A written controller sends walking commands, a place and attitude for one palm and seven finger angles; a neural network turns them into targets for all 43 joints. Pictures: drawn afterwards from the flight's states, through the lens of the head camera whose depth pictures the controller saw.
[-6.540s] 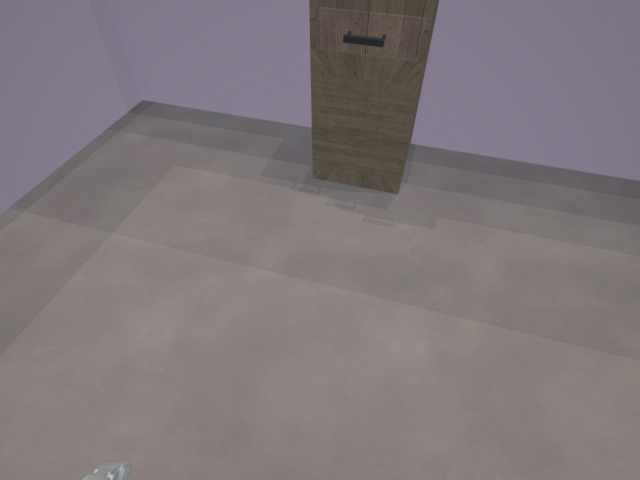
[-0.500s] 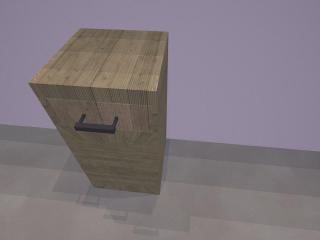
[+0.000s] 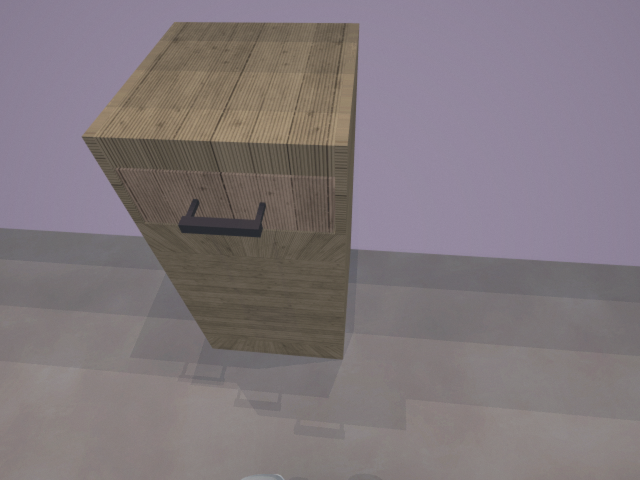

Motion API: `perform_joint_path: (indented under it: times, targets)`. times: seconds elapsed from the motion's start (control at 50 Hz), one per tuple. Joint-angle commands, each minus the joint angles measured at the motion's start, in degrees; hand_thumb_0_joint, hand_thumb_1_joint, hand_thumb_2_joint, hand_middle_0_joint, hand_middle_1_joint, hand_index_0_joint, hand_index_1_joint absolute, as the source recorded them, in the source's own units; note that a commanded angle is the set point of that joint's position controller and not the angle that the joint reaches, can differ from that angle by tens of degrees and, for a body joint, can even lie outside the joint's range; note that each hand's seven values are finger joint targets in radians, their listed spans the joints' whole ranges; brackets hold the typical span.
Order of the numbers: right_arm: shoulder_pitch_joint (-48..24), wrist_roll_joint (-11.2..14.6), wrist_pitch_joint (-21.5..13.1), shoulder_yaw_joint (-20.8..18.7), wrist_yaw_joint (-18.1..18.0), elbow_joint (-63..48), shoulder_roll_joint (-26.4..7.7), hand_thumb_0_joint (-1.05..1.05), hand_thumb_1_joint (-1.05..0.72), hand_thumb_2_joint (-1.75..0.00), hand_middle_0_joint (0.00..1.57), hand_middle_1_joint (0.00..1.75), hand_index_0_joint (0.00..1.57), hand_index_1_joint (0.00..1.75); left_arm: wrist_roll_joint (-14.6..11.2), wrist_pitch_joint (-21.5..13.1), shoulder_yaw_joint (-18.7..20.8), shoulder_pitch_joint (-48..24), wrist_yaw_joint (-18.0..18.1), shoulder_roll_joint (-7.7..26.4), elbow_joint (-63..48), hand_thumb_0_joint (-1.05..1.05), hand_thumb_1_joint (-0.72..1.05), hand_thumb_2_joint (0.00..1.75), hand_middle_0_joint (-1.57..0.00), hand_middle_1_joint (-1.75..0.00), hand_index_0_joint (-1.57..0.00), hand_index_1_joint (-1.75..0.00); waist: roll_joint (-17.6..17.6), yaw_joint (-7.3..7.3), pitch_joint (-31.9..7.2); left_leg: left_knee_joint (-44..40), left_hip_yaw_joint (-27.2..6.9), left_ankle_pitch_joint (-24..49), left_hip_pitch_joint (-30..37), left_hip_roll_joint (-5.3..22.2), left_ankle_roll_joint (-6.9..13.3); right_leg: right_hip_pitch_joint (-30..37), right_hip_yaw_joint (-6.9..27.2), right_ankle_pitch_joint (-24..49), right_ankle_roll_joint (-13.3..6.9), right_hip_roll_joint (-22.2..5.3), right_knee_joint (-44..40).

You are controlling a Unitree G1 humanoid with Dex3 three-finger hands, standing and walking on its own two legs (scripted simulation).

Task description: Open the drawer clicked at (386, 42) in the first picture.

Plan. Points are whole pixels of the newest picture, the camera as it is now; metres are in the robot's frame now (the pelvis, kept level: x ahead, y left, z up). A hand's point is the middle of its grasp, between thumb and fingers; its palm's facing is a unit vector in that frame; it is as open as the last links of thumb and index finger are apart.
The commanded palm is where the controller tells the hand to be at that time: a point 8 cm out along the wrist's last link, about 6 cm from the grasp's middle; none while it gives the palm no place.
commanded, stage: come to a stop and stand still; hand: left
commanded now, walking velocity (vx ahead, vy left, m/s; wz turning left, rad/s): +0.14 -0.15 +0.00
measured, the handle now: (224, 216) +0.53 +0.23 -0.04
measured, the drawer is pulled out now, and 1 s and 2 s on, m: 0.00 0.00 0.00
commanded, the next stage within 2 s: look again from close up in 0.88 s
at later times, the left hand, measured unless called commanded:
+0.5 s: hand out of the picture +0.01 +0.20 -0.17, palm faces +0.01 -0.98 -0.18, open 7.4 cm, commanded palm none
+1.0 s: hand out of the picture +0.04 +0.22 -0.16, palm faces +0.00 -0.98 -0.21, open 7.4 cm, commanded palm none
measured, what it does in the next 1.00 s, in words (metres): shifts its weight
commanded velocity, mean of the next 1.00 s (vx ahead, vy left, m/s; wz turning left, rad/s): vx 0.02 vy -0.01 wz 0.00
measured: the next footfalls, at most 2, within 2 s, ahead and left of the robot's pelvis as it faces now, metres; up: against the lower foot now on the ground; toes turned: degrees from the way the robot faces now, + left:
none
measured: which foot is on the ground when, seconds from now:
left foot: down 0.00-1.00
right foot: down 0.00-1.00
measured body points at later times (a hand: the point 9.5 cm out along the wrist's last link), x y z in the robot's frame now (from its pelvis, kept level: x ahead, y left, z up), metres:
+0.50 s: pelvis +0.02 +0.04 +0.01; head +0.03 +0.03 +0.46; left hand +0.01 +0.25 -0.15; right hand +0.01 -0.18 -0.15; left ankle +0.01 +0.15 -0.72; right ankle -0.04 -0.07 -0.72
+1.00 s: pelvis +0.03 +0.05 +0.01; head +0.05 +0.04 +0.46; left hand +0.04 +0.27 -0.14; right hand +0.03 -0.17 -0.15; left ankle +0.01 +0.15 -0.72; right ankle -0.04 -0.07 -0.72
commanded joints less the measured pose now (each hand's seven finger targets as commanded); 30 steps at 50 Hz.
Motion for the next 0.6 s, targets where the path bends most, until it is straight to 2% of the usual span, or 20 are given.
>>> perform_joint_path:
  times: [0.0,0.02,0.04,0.06,0.08,0.1,0.16,0.2,0.24,0.26,0.28,0.3,0.32,0.34,0.36,0.38,0.42,0.46,0.52,0.58]
  targets:
    - [1.6,0.35,-0.86,-1.36,0.1,-3.13,-6.33,0.0,-0.9,-0.9,0.2,0.3,0.2,0.3,0.58,-1.62,-0.25,12.36,-0.14,0.43,0.17,0.0,0.9,0.9,-0.2,-0.3,-0.2,-0.3,0.47,2.23,-5.24,-12.9,-12.88,-7.35,-4.75,11.75,6.41,12.55,-0.92,9.91,0.61,-0.19,-22.11]
    - [2.5,0.82,-1.02,-1.09,0.34,-2.97,-3.99,0.0,-0.9,-0.9,0.2,0.3,0.2,0.3,1.04,-2.21,-0.29,13.08,0.0,2.23,0.26,0.0,0.9,0.9,-0.2,-0.3,-0.2,-0.3,-6.47,2.02,-3.51,-7.08,-9.68,-11.22,-6.96,7.25,3.23,13.35,6.83,8.08,-0.71,-4.23,-33.47]
    - [2.97,1.33,-0.99,-0.76,0.53,-3.28,-1.53,0.0,-0.9,-0.9,0.2,0.3,0.2,0.3,1.21,-2.85,-0.08,10.83,-0.06,6.12,-0.55,0.0,0.9,0.9,-0.2,-0.3,-0.2,-0.3,-15.5,0.34,-1.82,0.92,-5.19,-10.63,-8.9,2.23,-0.67,10.61,20.93,2.75,-4.72,-14.49,-41.95]
    - [1.27,0.65,-0.85,-0.88,0.78,-3.04,-2.45,0.0,-0.9,-0.9,0.2,0.3,0.2,0.3,0.73,-3.05,0.08,7.64,-0.28,8.03,-1.63,0.0,0.9,0.9,-0.2,-0.3,-0.2,-0.3,-13.67,0.27,-0.78,7.78,-5.04,-11.45,-6.11,1.86,-1.75,4.55,24.97,0.16,-7.73,-19.04,-46.8]
    - [0.49,0.43,-1.08,-0.81,0.96,-2.12,-2.84,0.0,-0.9,-0.9,0.2,0.3,0.2,0.3,0.67,-3.71,0.14,5.03,-0.19,7.27,-2.03,0.0,0.9,0.9,-0.2,-0.3,-0.2,-0.3,-15.87,-0.42,1.7,11.15,-6.82,-10.58,-6.82,2.95,-1.24,4.05,22.84,7.92,-7.71,-16.43,-46.08]
    - [1.77,0.46,-1.62,-0.78,0.9,-0.76,-2.46,0.0,-0.9,-0.9,0.2,0.3,0.2,0.3,0.68,-4.21,-0.28,3.7,-0.28,5.32,-1.72,0.0,0.9,0.9,-0.2,-0.3,-0.2,-0.3,-15.2,-1.51,2.59,12.08,-7.09,-8.9,-6.1,3.45,-1.02,4.82,18.56,14.57,-7.48,-14.18,-44.51]
    - [4.9,0.96,-2.69,0.24,0.71,2.47,-0.7,0.0,-0.9,-0.9,0.2,0.3,0.2,0.3,0.63,-4.44,-0.46,3.83,-0.83,4.98,-0.93,0.0,0.9,0.9,-0.2,-0.3,-0.2,-0.3,-8.95,-2.23,1.51,3.8,-4.12,-7.29,0.56,2.7,-1.41,7.12,9.62,23.04,-6.24,-9.57,-40.33]
    - [7.04,0.94,-3.43,0.78,0.22,4.48,-0.15,0.0,-0.9,-0.9,0.2,0.3,0.2,0.3,0.15,-4.27,-0.53,5.25,-1.2,5.3,0.38,0.0,0.9,0.9,-0.2,-0.3,-0.2,-0.3,-5.16,-2.32,0.32,-5.69,-3.06,-1.53,7.61,2.09,-1.57,6.48,7.03,21.05,-4.42,-7.32,-36.89]
    - [9.24,0.94,-4.49,0.79,-0.39,5.98,-1.94,0.0,-0.9,-0.9,0.2,0.3,0.2,0.3,0.06,-3.95,-0.87,7.0,-1.45,3.22,1.36,0.0,0.9,0.9,-0.2,-0.3,-0.2,-0.3,2.06,-1.65,0.0,-10.4,-8.18,7.93,12.26,6.12,0.16,4.31,3.76,18.48,-1.43,-2.89,-31.74]
    - [2.81,0.97,-4.28,0.62,-0.43,2.55,-4.29,0.0,-0.9,-0.9,0.2,0.3,0.2,0.3,0.75,-6.09,-1.52,11.22,1.46,2.15,4.34,0.0,0.9,0.9,-0.2,-0.3,-0.2,-0.3,-0.71,0.53,4.85,2.14,-7.0,7.68,3.04,7.48,-1.53,4.76,9.48,37.11,1.74,-5.03,-35.98]
    - [8.05,0.77,-3.93,0.8,-0.28,0.81,-0.15,0.0,-0.9,-0.9,0.2,0.3,0.2,0.3,1.12,-6.33,-0.72,8.87,1.58,5.31,1.37,0.0,0.9,0.9,-0.2,-0.3,-0.2,-0.3,-2.12,-3.25,0.6,4.85,-6.54,-5.49,1.91,5.86,-1.3,5.87,13.54,38.42,-1.39,-10.01,-36.18]
    - [9.34,1.02,-3.97,1.24,-0.31,2.13,0.79,0.0,-0.9,-0.9,0.2,0.3,0.2,0.3,0.71,-6.43,-1.32,5.7,1.29,5.21,1.09,0.0,0.9,0.9,-0.2,-0.3,-0.2,-0.3,3.23,-4.67,-1.18,2.8,-5.94,-6.6,4.02,5.42,-1.72,6.16,10.72,37.42,-3.69,-10.32,-34.43]
    - [10.55,1.14,-4.19,1.44,0.02,2.86,0.96,0.0,-0.9,-0.9,0.2,0.3,0.2,0.3,0.22,-6.21,-1.39,4.34,0.93,5.87,0.59,0.0,0.9,0.9,-0.2,-0.3,-0.2,-0.3,5.82,-4.79,-2.33,-1.69,-6.17,-0.55,5.39,5.48,-1.84,7.42,7.43,34.18,-3.86,-7.48,-31.31]
    - [11.83,0.96,-4.66,1.52,0.14,3.61,-0.58,0.0,-0.9,-0.9,0.2,0.3,0.2,0.3,-0.03,-5.97,-1.29,5.33,0.77,5.55,0.75,0.0,0.9,0.9,-0.2,-0.3,-0.2,-0.3,11.07,-3.76,-4.98,-3.34,-7.21,9.01,6.55,6.23,-0.93,10.75,4.85,34.75,-2.89,-4.57,-26.64]
    - [11.93,1.05,-4.84,1.49,-0.32,3.86,-1.94,0.0,-0.9,-0.9,0.2,0.3,0.2,0.3,-0.22,-5.51,-1.55,6.86,0.72,4.68,1.44,0.0,0.9,0.9,-0.2,-0.3,-0.2,-0.3,12.37,-2.97,-6.58,-2.72,-8.85,16.88,7.44,7.75,0.42,11.56,3.13,30.02,-1.81,-2.67,-25.02]
    - [11.37,1.19,-4.82,1.52,-0.75,3.79,-2.61,0.0,-0.9,-0.9,0.2,0.3,0.2,0.3,-0.27,-5.04,-1.89,7.73,0.65,3.8,2.04,0.0,0.9,0.9,-0.2,-0.3,-0.2,-0.3,10.1,-2.33,-7.05,-2.7,-9.6,18.77,7.66,8.6,1.3,11.98,2.34,25.48,-1.25,-1.54,-25.4]
    - [10.96,1.26,-4.61,1.6,-1.17,3.53,-3.14,0.0,-0.9,-0.9,0.2,0.3,0.2,0.3,-0.23,-4.32,-2.33,7.44,0.48,2.54,2.41,0.0,0.9,0.9,-0.2,-0.3,-0.2,-0.3,4.27,-2.11,-3.42,-3.82,-9.85,13.57,4.96,8.34,1.49,11.13,2.44,21.35,-0.93,-1.11,-26.95]
    - [11.13,1.17,-4.39,1.69,-1.15,4.02,-3.33,0.0,-0.9,-0.9,0.2,0.3,0.2,0.3,-0.16,-3.79,-2.56,7.12,0.31,1.9,2.54,0.0,0.9,0.9,-0.2,-0.3,-0.2,-0.3,1.17,-2.01,0.25,-5.54,-10.24,9.79,3.26,8.08,1.63,9.77,2.34,18.83,-0.61,-0.94,-27.7]
    - [11.19,1.23,-4.3,1.83,-1.16,5.06,-2.98,0.0,-0.9,-0.9,0.2,0.3,0.2,0.3,-0.39,-3.47,-2.53,6.62,0.2,2.23,2.31,0.0,0.9,0.9,-0.2,-0.3,-0.2,-0.3,-0.05,-1.94,1.46,-7.21,-9.76,7.37,3.47,7.36,1.33,9.54,2.72,18.83,-0.31,-1.41,-28.38]
    - [11.78,1.09,-4.43,1.85,-1.17,6.29,-3.33,0.0,-0.9,-0.9,0.2,0.3,0.2,0.3,-0.42,-3.14,-2.45,6.53,0.15,2.35,2.35,0.0,0.9,0.9,-0.2,-0.3,-0.2,-0.3,2.3,-1.64,0.85,-9.38,-10.88,9.16,4.46,7.96,1.93,10.16,1.59,17.18,0.26,-0.95,-27.55]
